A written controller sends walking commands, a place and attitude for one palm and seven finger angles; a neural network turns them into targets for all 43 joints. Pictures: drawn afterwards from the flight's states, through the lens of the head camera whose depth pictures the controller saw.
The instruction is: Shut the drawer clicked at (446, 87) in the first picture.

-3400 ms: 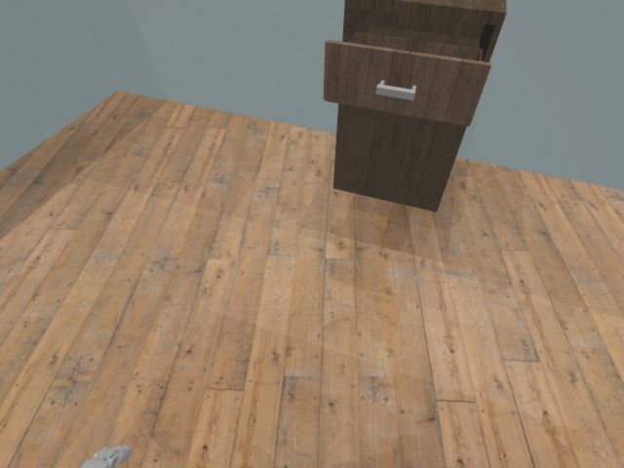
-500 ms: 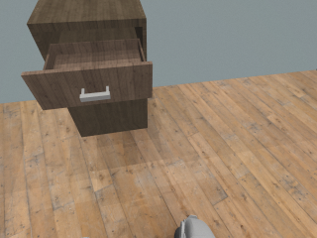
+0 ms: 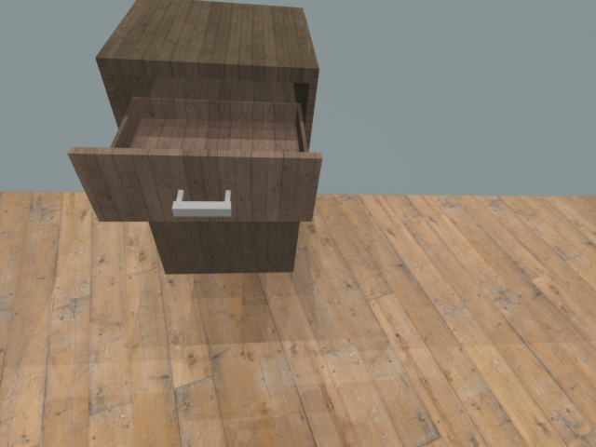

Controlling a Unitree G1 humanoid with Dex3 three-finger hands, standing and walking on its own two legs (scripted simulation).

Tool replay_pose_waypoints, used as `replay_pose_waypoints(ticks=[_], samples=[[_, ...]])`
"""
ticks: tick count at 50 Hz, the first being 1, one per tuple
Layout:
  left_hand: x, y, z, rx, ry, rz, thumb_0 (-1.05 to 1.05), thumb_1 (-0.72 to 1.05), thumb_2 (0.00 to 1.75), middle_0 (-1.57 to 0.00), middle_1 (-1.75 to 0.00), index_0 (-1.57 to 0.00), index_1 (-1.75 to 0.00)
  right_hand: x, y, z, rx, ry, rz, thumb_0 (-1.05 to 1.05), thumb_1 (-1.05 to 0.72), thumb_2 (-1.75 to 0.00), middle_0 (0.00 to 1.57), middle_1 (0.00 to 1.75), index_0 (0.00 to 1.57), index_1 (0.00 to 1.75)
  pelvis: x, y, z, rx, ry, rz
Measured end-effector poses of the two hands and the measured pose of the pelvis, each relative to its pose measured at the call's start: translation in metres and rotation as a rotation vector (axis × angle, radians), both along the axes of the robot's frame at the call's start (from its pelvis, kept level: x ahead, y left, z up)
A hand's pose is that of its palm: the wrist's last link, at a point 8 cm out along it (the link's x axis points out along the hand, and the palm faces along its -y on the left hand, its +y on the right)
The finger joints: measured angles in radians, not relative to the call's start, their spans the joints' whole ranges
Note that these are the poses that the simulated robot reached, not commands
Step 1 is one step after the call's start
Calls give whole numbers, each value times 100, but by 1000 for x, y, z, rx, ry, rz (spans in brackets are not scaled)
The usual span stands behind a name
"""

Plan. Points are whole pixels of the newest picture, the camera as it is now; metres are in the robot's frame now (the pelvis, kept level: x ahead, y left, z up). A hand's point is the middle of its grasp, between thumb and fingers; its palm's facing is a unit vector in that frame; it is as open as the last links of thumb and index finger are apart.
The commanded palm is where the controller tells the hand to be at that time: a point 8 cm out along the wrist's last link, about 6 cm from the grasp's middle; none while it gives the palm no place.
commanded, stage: take the last steps up to it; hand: left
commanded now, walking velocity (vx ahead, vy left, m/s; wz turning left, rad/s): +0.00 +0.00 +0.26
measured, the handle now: (203, 201) +0.56 +0.21 -0.04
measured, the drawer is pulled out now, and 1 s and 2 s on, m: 0.30 0.30 0.30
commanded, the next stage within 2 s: come to a stop and stand still in 1.20 s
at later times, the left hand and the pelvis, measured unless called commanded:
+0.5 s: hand out of the picture +0.00 +0.13 -0.15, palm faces +0.17 -0.97 -0.19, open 7.3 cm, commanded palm none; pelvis +0.02 -0.04 +0.01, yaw +4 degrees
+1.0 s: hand out of the picture +0.06 +0.17 -0.17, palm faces +0.16 -0.98 -0.14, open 7.3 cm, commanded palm none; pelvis +0.15 +0.02 +0.01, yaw +4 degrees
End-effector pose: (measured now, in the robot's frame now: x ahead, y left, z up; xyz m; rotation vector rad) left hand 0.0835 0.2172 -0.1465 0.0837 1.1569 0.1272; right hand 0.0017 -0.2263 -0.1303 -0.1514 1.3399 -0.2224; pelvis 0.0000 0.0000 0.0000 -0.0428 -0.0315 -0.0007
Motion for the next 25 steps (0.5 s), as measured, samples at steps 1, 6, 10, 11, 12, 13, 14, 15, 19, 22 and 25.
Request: replay_pose_waypoints(ticks=[1,6,10,11,12,13,14,15,19,22,25], samples=[[-8,7,-1,4,22,19,-1,93,90,-20,-30,-20,-30,3,2,3,-4,-2,11,1,-93,-90,20,30,20,30,1,2,1,4,0,2],[-51,30,7,35,147,66,0,93,90,-19,-30,-20,-30,15,11,15,-10,0,56,1,-93,-90,20,30,20,30,3,8,14,7,16,28],[-81,35,16,56,217,85,0,92,90,-19,-30,-20,-30,23,9,17,-6,-3,76,1,-93,-90,20,30,20,30,3,8,20,15,20,33],[-87,35,17,60,234,83,0,92,90,-19,-30,-20,-30,24,8,17,-3,-10,75,1,-93,-90,20,30,20,30,3,7,20,18,20,33],[-92,33,18,62,248,79,0,92,90,-19,-30,-20,-30,25,6,17,2,-16,72,1,-93,-90,20,30,20,30,3,5,21,21,19,33],[-96,31,19,63,260,75,0,92,90,-19,-30,-20,-30,25,4,16,7,-22,69,1,-93,-90,20,30,20,30,3,4,21,25,17,33],[-98,27,20,63,268,71,0,92,90,-19,-30,-20,-30,24,2,15,14,-25,65,1,-93,-90,20,30,20,30,4,1,21,28,16,34],[-99,23,21,62,272,66,0,92,90,-19,-30,-20,-30,23,-1,13,21,-25,60,1,-93,-90,20,30,20,30,4,-1,20,31,14,35],[-94,2,22,58,245,61,1,92,90,-19,-30,-20,-30,16,-14,1,54,-2,46,0,-92,-90,20,30,20,30,8,-16,16,49,5,42],[-90,-18,19,60,202,86,1,91,90,-19,-30,-20,-30,12,-26,-12,77,37,50,0,-91,-90,20,30,20,30,13,-29,9,58,-7,60],[-97,-36,24,42,183,142,0,91,90,-19,-30,-20,-30,22,-34,-9,89,68,84,0,-91,-90,20,30,20,30,22,-36,14,58,-9,80]])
